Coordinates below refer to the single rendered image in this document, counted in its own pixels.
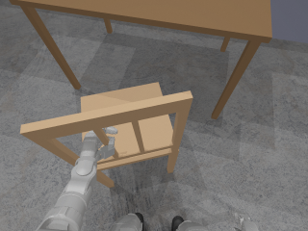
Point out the right robot thigh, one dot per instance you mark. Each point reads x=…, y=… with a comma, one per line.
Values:
x=191, y=226

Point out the left robot forearm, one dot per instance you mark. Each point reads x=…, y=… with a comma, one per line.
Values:
x=68, y=212

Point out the table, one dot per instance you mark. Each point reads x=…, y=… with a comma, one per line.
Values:
x=236, y=19

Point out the left robot hand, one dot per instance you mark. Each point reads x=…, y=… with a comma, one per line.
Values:
x=91, y=144

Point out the robot thigh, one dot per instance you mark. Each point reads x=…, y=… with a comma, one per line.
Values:
x=191, y=226
x=127, y=223

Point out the left robot thigh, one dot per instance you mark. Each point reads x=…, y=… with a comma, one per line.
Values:
x=127, y=223

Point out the right robot hand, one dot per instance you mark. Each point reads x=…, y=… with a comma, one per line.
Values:
x=244, y=221

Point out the chair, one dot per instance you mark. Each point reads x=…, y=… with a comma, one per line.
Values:
x=141, y=116

